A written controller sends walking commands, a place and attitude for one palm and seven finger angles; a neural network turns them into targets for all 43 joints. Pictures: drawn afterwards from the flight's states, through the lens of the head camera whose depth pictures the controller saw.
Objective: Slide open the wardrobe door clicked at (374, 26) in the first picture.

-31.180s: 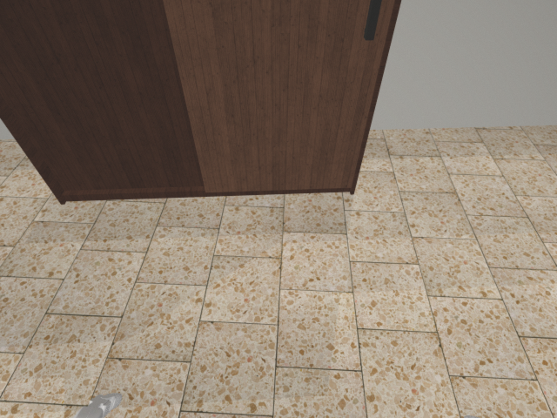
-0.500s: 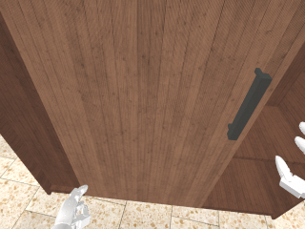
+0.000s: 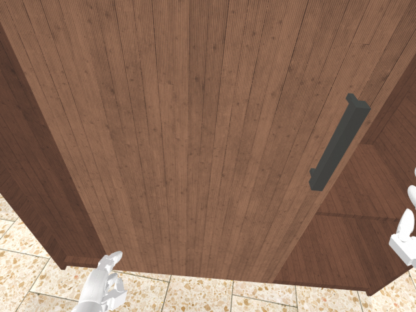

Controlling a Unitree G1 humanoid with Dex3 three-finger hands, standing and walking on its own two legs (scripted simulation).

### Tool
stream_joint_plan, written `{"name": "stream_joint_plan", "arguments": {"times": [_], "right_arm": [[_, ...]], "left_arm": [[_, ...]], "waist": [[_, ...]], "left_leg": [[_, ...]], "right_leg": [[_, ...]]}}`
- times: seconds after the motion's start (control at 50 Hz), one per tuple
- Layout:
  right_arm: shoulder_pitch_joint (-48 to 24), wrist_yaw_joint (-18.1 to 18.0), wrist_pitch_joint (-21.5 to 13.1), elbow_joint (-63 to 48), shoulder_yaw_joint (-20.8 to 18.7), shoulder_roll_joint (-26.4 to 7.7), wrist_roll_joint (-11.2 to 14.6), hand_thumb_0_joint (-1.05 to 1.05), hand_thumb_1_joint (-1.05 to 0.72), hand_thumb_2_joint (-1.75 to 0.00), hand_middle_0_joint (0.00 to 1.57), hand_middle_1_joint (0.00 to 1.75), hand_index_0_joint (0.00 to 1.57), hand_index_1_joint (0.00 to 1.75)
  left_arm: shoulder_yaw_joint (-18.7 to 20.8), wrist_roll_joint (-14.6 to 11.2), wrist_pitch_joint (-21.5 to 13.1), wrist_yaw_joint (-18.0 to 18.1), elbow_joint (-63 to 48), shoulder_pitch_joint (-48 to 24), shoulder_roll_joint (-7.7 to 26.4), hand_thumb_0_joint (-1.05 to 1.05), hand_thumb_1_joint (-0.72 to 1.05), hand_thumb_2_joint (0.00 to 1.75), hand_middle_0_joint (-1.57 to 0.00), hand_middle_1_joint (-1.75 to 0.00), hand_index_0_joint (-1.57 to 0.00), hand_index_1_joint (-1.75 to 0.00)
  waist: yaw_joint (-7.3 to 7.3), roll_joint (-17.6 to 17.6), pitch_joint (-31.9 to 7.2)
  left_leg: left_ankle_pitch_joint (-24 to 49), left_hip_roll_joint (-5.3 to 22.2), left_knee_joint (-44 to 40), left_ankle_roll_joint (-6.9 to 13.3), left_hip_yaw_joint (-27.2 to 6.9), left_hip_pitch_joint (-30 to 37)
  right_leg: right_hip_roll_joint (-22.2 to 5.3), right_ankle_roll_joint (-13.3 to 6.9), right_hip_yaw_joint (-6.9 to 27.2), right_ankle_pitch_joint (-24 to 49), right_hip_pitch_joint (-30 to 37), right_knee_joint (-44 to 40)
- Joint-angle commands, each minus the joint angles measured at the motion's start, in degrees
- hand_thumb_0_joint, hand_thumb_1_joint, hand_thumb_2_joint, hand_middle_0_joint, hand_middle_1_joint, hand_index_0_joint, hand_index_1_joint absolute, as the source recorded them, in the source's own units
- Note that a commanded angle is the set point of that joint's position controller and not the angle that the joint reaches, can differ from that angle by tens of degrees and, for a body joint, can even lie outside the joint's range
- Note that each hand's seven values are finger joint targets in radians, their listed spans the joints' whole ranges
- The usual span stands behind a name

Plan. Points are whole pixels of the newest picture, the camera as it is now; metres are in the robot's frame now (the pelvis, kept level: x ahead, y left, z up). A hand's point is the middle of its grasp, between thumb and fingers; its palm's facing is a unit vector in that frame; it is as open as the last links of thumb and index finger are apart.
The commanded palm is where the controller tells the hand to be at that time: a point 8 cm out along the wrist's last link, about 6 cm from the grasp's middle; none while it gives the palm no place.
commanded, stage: step back with the hand held close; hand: right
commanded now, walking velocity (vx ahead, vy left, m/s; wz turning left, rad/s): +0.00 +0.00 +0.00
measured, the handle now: (331, 145) +0.42 -0.28 +0.13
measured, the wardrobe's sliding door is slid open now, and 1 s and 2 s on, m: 0.47 0.47 0.47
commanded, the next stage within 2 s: stop stepping back and stand still in 0.96 s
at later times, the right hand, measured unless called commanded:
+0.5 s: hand out of the picture +0.15 -0.31 +0.16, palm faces +0.38 +0.79 -0.48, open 7.4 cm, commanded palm +0.08 -0.35 +0.17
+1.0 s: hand out of the picture +0.04 -0.37 +0.18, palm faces +0.50 +0.78 -0.38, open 7.4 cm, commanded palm -0.03 -0.39 +0.17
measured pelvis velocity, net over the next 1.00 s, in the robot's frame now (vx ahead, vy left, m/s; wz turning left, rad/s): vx -0.15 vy -0.08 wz -0.06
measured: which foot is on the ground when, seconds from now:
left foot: down 0.00-0.82, up 0.84-1.00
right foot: down 0.00-1.00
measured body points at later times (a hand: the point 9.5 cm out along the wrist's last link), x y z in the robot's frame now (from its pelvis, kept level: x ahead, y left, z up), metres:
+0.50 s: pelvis -0.06 -0.05 -0.01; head -0.04 -0.06 +0.44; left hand +0.13 +0.19 -0.07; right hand +0.12 -0.35 +0.19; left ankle -0.05 +0.10 -0.74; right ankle +0.04 -0.12 -0.74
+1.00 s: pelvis -0.15 -0.08 -0.01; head -0.14 -0.13 +0.44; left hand +0.05 +0.13 -0.06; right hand +0.01 -0.41 +0.20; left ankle -0.22 +0.05 -0.71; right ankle +0.03 -0.13 -0.74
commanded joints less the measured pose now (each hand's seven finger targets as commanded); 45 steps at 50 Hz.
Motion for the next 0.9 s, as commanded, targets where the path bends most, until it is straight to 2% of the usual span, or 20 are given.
{"name": "stream_joint_plan", "arguments": {"times": [0.0, 0.02, 0.04, 0.06, 0.12, 0.2, 0.3, 0.38, 0.46, 0.5, 0.56, 0.6, 0.64, 0.7, 0.72, 0.76, 0.8, 0.82, 0.84, 0.88], "right_arm": [[-5.03, -0.56, -4.04, -11.06, -7.20, -10.83, -0.02, 0.00, -0.90, -0.90, 0.20, 0.30, 0.20, 0.30], [-7.26, -0.90, -3.75, -8.33, -9.62, -12.94, 0.29, 0.00, -0.90, -0.90, 0.20, 0.30, 0.20, 0.30], [-14.20, -1.29, -5.99, -12.94, -14.62, -19.05, -0.69, 0.00, -0.90, -0.90, 0.20, 0.30, 0.20, 0.30], [-8.23, -0.86, -6.06, -7.90, -11.36, -14.69, -0.63, 0.00, -0.90, -0.90, 0.20, 0.30, 0.20, 0.30], [-5.33, -0.55, -6.37, -8.69, -8.98, -12.67, -1.37, 0.00, -0.90, -0.90, 0.20, 0.30, 0.20, 0.30], [-0.10, -1.09, -6.63, -13.72, -9.52, -13.19, -1.15, 0.00, -0.90, -0.90, 0.20, 0.30, 0.20, 0.30], [2.73, -2.16, -7.90, -19.12, -14.33, -17.61, -0.76, 0.00, -0.90, -0.90, 0.20, 0.30, 0.20, 0.30], [4.20, -2.36, -9.08, -16.89, -14.36, -16.28, -0.51, 0.00, -0.90, -0.90, 0.20, 0.30, 0.20, 0.30], [2.54, -2.44, -10.54, -15.26, -14.10, -14.30, -1.99, 0.00, -0.90, -0.90, 0.20, 0.30, 0.20, 0.30], [2.30, -2.40, -10.98, -14.60, -14.78, -14.56, -2.64, 0.00, -0.90, -0.90, 0.20, 0.30, 0.20, 0.30], [4.24, -2.12, -11.42, -15.73, -13.75, -13.99, -2.39, 0.00, -0.90, -0.90, 0.20, 0.30, 0.20, 0.30], [3.33, -2.35, -11.78, -18.11, -14.23, -15.48, -2.03, 0.00, -0.90, -0.90, 0.20, 0.30, 0.20, 0.30], [0.47, -2.62, -12.27, -19.81, -11.79, -14.51, -1.85, 0.00, -0.90, -0.90, 0.20, 0.30, 0.20, 0.30], [-3.57, -3.83, -12.50, -20.59, -11.43, -15.56, -2.32, 0.00, -0.90, -0.90, 0.20, 0.30, 0.20, 0.30], [-4.32, -3.98, -12.30, -19.17, -10.31, -14.43, -2.44, 0.00, -0.90, -0.90, 0.20, 0.30, 0.20, 0.30], [-7.03, -4.14, -12.39, -18.70, -10.76, -14.87, -2.67, 0.00, -0.90, -0.90, 0.20, 0.30, 0.20, 0.30], [-8.83, -4.12, -13.44, -18.42, -13.05, -15.88, -3.97, 0.00, -0.90, -0.90, 0.20, 0.30, 0.20, 0.30], [-8.65, -3.94, -13.65, -17.78, -13.99, -15.44, -4.46, 0.00, -0.90, -0.90, 0.20, 0.30, 0.20, 0.30], [-8.18, -3.69, -13.80, -17.23, -14.74, -16.26, -4.13, 0.00, -0.90, -0.90, 0.20, 0.30, 0.20, 0.30], [-2.75, -3.01, -13.75, -16.53, -14.28, -15.41, -2.96, 0.00, -0.90, -0.90, 0.20, 0.30, 0.20, 0.30]], "left_arm": [[2.42, 0.04, -3.22, 0.75, -9.75, -8.66, 5.91, 0.00, 0.90, 0.90, -0.20, -0.30, -0.20, -0.30], [2.49, -0.14, -2.87, 1.10, -9.19, -8.23, 6.05, 0.00, 0.90, 0.90, -0.20, -0.30, -0.20, -0.30], [2.36, -0.46, -1.19, 0.67, -11.51, -8.86, 7.11, 0.00, 0.90, 0.90, -0.20, -0.30, -0.20, -0.30], [2.25, -0.22, -0.18, 0.79, -10.36, -8.66, 5.97, 0.00, 0.90, 0.90, -0.20, -0.30, -0.20, -0.30], [2.65, -0.39, 1.38, 0.67, -12.05, -7.98, 6.32, 0.00, 0.90, 0.90, -0.20, -0.30, -0.20, -0.30], [3.27, -0.94, 2.87, 0.74, -14.35, -7.22, 6.89, 0.00, 0.90, 0.90, -0.20, -0.30, -0.20, -0.30], [3.81, -1.05, 3.29, 1.21, -16.15, -6.57, 7.31, 0.00, 0.90, 0.90, -0.20, -0.30, -0.20, -0.30], [3.87, -1.18, 2.61, 1.26, -16.67, -5.91, 7.60, 0.00, 0.90, 0.90, -0.20, -0.30, -0.20, -0.30], [4.19, -1.34, 0.57, 1.42, -16.61, -5.80, 8.99, 0.00, 0.90, 0.90, -0.20, -0.30, -0.20, -0.30], [4.54, -1.30, -0.49, 1.39, -16.10, -5.55, 9.19, 0.00, 0.90, 0.90, -0.20, -0.30, -0.20, -0.30], [4.57, -1.33, -1.46, 0.77, -15.50, -4.14, 8.49, 0.00, 0.90, 0.90, -0.20, -0.30, -0.20, -0.30], [4.62, -0.92, -2.02, 0.41, -14.67, -3.55, 8.04, 0.00, 0.90, 0.90, -0.20, -0.30, -0.20, -0.30], [4.55, -1.17, -2.57, 0.44, -13.57, -3.35, 7.27, 0.00, 0.90, 0.90, -0.20, -0.30, -0.20, -0.30], [4.54, -0.47, -3.38, 1.10, -11.08, -2.59, 7.49, 0.00, 0.90, 0.90, -0.20, -0.30, -0.20, -0.30], [4.05, -0.45, -3.55, 1.32, -11.04, -2.91, 6.90, 0.00, 0.90, 0.90, -0.20, -0.30, -0.20, -0.30], [3.87, -0.42, -4.11, 1.86, -11.35, -4.19, 7.90, 0.00, 0.90, 0.90, -0.20, -0.30, -0.20, -0.30], [4.30, -0.37, -5.14, 2.45, -12.15, -5.86, 9.55, 0.00, 0.90, 0.90, -0.20, -0.30, -0.20, -0.30], [4.60, 0.18, -5.13, 2.15, -11.70, -5.07, 8.99, 0.00, 0.90, 0.90, -0.20, -0.30, -0.20, -0.30], [4.87, 0.59, -4.96, 1.60, -11.54, -4.36, 7.84, 0.00, 0.90, 0.90, -0.20, -0.30, -0.20, -0.30], [5.50, 0.32, -4.66, 0.01, -11.90, -4.22, 7.06, 0.00, 0.90, 0.90, -0.20, -0.30, -0.20, -0.30]], "waist": [[0.28, 2.02, -2.71], [0.57, 1.82, -1.89], [2.35, 3.44, 1.68], [2.82, 6.70, 1.19], [3.00, 4.83, -3.56], [2.94, 0.43, -9.62], [2.87, 0.40, -11.61], [3.23, -1.50, -7.75], [3.05, -8.92, -4.95], [2.68, -9.54, -6.00], [3.19, -3.49, -5.73], [3.70, 0.61, -6.81], [4.26, 8.40, -8.15], [5.30, 6.50, -7.92], [5.66, 5.14, -6.40], [5.28, -3.48, -3.89], [3.98, -17.01, -4.42], [3.55, -17.84, -5.98], [3.22, -14.99, -7.15], [2.34, -7.60, -9.22]], "left_leg": [[14.43, 0.26, -4.81, -0.67, -1.85, -10.58], [13.75, 0.51, -5.14, -0.81, -2.16, -11.12], [17.39, 3.67, -7.95, -2.26, -5.68, -17.64], [21.69, 5.09, -7.08, -2.75, -4.96, -17.85], [31.91, 5.57, -3.29, -4.28, -3.68, -15.33], [27.65, 4.23, -0.41, -4.33, -3.19, -14.78], [17.91, 2.43, 2.04, -2.27, -2.92, -13.77], [6.22, 0.58, 3.75, -1.86, -2.77, -13.66], [1.91, -2.23, 13.20, -2.03, -1.95, -3.56], [1.80, -2.85, 15.90, -1.86, -1.99, -0.57], [-2.12, -1.75, 10.51, -0.74, -4.16, -6.94], [-4.88, 0.80, 2.90, 0.63, -7.89, -15.12], [-8.23, 4.52, -2.65, 2.45, -11.06, -26.00], [-6.42, 8.04, -4.36, 3.85, -13.15, -33.91], [-4.95, 6.67, -2.84, 2.66, -11.64, -34.12], [-6.51, -0.06, 3.69, -0.63, -6.14, -29.02], [-6.03, -6.86, 23.68, -2.08, -2.98, -10.60], [-6.50, -7.81, 33.77, -1.59, -2.77, -4.38], [-8.87, -7.74, 37.02, -0.80, -2.56, -4.58], [-11.76, -7.32, 32.55, 0.40, -1.33, -8.06]], "right_leg": [[0.71, -1.78, 1.59, 8.32, 8.27, -1.43], [0.69, -1.80, 1.20, 7.45, 7.80, -1.63], [-0.27, -2.70, 2.16, 5.11, 3.32, 2.56], [-0.18, -2.73, 2.16, 5.99, 2.46, 4.49], [-0.07, -2.80, 0.90, 12.50, 2.88, 5.46], [-1.12, -3.06, 1.28, 17.94, 5.29, 4.47], [-2.64, -2.86, 4.04, 15.75, 1.83, 2.27], [-4.75, -3.29, 7.48, -0.46, -6.13, -3.31], [-8.83, -5.74, 13.70, -27.19, -23.68, -12.82], [-9.62, -6.47, 14.70, -31.02, -27.74, -13.46], [-7.78, -5.15, 13.70, -27.86, -24.08, -8.97], [-4.59, -3.19, 10.59, -20.83, -15.55, -3.23], [-1.66, -1.24, 6.53, -12.59, -4.00, 6.08], [-0.48, -0.58, 5.79, -8.28, 3.13, 13.25], [-1.14, -0.86, 6.85, -7.79, 2.74, 10.83], [-5.17, -1.89, 13.39, -15.32, -4.16, -2.65], [-13.43, -5.23, 25.48, -40.90, -24.09, -20.32], [-16.11, -6.12, 26.21, -44.43, -30.49, -23.40], [-15.87, -5.55, 24.00, -39.63, -30.11, -23.08], [-13.21, -4.16, 17.74, -28.98, -23.14, -18.72]]}}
